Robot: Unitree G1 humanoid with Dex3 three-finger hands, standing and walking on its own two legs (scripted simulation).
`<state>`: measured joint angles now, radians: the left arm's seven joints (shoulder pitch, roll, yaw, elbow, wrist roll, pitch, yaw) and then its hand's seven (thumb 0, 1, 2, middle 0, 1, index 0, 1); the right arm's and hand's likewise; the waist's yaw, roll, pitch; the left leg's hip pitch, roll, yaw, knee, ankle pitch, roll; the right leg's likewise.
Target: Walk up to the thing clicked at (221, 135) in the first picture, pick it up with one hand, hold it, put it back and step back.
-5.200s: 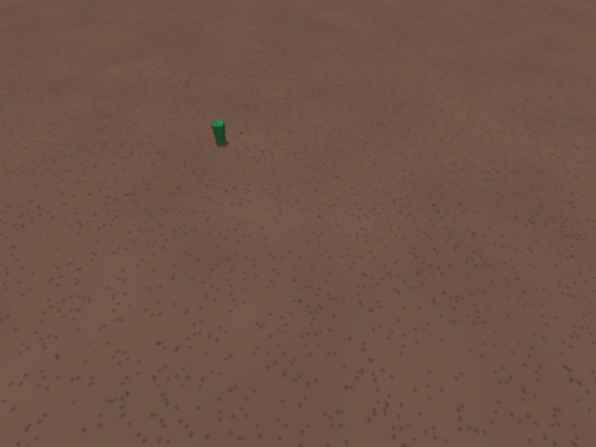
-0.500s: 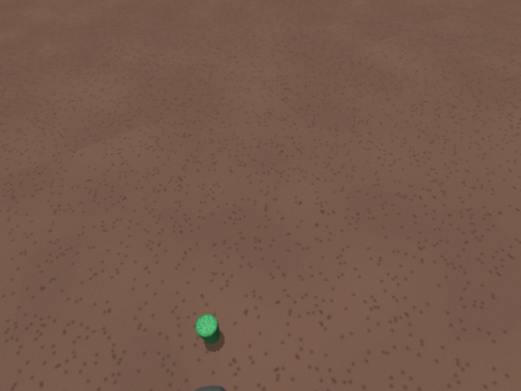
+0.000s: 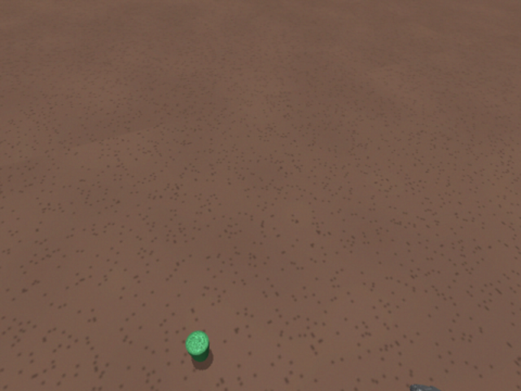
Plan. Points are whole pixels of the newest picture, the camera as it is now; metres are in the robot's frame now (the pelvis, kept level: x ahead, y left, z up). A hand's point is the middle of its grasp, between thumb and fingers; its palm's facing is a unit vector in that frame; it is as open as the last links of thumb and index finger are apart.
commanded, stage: walk up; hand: left
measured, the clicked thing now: (199, 348) +0.39 +0.19 -0.71
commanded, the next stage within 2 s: stand in 0.90 s
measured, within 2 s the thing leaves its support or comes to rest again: neither
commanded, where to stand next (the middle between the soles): +0.06 -0.02 m, yaw -2 degrees
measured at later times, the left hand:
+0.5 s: hand out of the picture +0.09 +0.25 -0.15, palm faces -0.01 -0.94 -0.34, open 7.4 cm
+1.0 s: hand out of the picture +0.10 +0.24 -0.15, palm faces -0.02 -0.94 -0.34, open 7.4 cm
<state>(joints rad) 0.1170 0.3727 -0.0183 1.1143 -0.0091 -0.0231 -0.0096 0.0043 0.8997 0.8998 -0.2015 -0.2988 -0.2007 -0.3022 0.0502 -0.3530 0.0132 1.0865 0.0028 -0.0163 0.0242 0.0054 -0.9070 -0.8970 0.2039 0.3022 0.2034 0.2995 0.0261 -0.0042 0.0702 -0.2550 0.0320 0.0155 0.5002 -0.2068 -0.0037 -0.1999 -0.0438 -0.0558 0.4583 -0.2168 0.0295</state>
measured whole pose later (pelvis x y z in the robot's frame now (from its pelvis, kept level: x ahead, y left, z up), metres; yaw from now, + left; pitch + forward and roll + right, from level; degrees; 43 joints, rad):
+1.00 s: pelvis +0.02 -0.01 +0.01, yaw +0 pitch -2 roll +0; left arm 0.09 0.35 0.01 1.16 0.01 -0.01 -0.01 0.00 0.90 0.90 -0.20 -0.30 -0.20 -0.30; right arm 0.09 -0.34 -0.01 1.16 -0.01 -0.01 0.01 0.01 -0.91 -0.90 0.20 0.30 0.20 0.30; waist 0.00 0.00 0.04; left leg -0.15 0.03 0.02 0.32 -0.14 -0.02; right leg -0.11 -0.04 -0.06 0.32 -0.17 0.02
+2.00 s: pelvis +0.03 -0.02 +0.01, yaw +0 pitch -2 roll +0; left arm 0.11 0.35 0.00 1.13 0.01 -0.01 -0.01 0.00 0.90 0.90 -0.20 -0.30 -0.20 -0.30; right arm 0.11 -0.35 0.00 1.15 -0.01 -0.01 0.01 0.01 -0.91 -0.90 0.20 0.30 0.20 0.30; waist 0.00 0.01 0.04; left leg -0.12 0.05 0.02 0.31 -0.15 -0.04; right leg -0.09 -0.02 -0.06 0.31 -0.19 0.00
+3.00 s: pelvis +0.04 -0.02 +0.01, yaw -1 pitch -2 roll +0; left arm 0.12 0.35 0.00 1.12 0.01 -0.01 0.00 0.00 0.90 0.90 -0.20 -0.30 -0.20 -0.30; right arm 0.10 -0.35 0.00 1.14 -0.01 -0.01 0.01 0.00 -0.91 -0.90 0.20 0.30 0.20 0.30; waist 0.00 0.00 0.04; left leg -0.10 0.05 0.02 0.31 -0.17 -0.04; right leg -0.07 -0.02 -0.05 0.31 -0.20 0.00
